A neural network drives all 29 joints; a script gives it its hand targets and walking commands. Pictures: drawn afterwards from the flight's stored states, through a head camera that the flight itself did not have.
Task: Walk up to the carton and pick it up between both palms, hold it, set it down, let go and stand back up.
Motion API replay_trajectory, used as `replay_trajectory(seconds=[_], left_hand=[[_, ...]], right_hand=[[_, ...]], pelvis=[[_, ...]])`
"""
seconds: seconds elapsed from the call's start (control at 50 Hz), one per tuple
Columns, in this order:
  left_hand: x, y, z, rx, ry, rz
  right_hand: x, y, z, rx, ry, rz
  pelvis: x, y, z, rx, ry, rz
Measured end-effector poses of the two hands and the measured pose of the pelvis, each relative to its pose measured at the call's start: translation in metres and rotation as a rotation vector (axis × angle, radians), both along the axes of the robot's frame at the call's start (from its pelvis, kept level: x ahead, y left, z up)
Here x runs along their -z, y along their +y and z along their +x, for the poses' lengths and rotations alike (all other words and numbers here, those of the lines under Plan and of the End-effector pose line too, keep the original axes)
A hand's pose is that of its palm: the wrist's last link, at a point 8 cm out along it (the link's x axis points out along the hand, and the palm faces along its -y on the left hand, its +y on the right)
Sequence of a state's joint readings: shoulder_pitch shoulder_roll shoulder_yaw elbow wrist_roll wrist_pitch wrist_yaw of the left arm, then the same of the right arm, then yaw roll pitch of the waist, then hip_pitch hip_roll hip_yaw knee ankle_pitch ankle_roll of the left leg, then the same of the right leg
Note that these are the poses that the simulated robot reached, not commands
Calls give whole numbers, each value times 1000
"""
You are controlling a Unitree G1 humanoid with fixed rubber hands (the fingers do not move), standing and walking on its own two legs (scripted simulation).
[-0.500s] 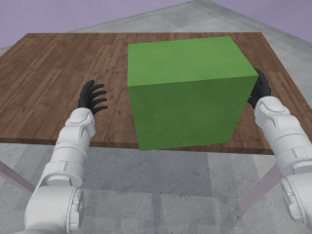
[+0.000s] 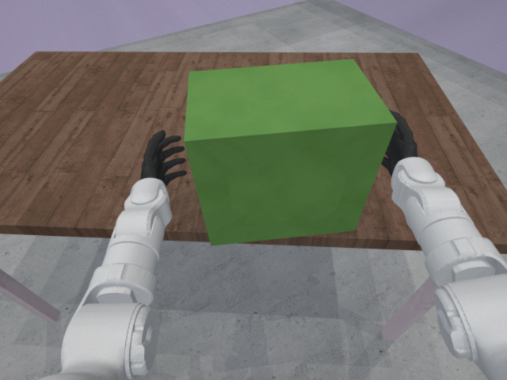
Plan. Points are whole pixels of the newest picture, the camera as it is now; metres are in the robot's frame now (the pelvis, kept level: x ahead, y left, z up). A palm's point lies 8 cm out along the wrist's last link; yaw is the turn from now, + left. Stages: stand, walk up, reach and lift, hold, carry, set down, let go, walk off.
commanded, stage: reach and lift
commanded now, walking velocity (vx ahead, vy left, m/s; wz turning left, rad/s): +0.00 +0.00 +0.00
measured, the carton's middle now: (278, 157) +0.49 +0.03 +0.09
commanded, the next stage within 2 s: none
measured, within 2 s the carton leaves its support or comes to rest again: leaves its support in 1.18 s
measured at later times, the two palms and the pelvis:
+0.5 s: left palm (156, 179) +0.40 +0.22 +0.12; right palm (388, 160) +0.45 -0.15 +0.14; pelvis +0.00 +0.01 +0.00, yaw +0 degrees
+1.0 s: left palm (149, 184) +0.39 +0.23 +0.12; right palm (381, 161) +0.44 -0.13 +0.14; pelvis +0.01 +0.00 +0.00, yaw +1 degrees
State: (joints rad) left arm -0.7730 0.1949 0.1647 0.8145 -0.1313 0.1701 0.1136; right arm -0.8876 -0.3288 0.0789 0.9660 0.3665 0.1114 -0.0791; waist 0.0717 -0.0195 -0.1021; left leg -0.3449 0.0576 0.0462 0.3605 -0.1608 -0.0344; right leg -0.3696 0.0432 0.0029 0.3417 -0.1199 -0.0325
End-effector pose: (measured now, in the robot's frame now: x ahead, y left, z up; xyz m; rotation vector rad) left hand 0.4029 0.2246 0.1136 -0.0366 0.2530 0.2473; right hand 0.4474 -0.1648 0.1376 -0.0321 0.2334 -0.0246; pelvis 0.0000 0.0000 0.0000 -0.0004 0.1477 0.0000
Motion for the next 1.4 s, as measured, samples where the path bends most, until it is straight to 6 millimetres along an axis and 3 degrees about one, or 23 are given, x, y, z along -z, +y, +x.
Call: replay_trajectory(seconds=[0.2,0.76,1.0,1.24,1.4], left_hand=[[-2,-3,0,4,1,12],[-3,-3,-3,-28,4,14],[-3,5,-14,-58,-17,23],[-8,27,-38,-144,-74,16],[-36,31,-45,-90,-136,37]], right_hand=[[2,17,2,-3,-6,11],[2,20,0,21,-1,8],[1,30,-4,0,-23,5],[0,59,-25,-21,-102,-13],[-24,59,-45,3,-187,-45]], pelvis=[[-1,3,2,-14,-15,-4],[-2,4,4,-14,-18,-7],[-3,2,5,-27,-26,-8],[-5,3,3,-73,-72,-7],[-5,10,-1,-95,-161,-4]])
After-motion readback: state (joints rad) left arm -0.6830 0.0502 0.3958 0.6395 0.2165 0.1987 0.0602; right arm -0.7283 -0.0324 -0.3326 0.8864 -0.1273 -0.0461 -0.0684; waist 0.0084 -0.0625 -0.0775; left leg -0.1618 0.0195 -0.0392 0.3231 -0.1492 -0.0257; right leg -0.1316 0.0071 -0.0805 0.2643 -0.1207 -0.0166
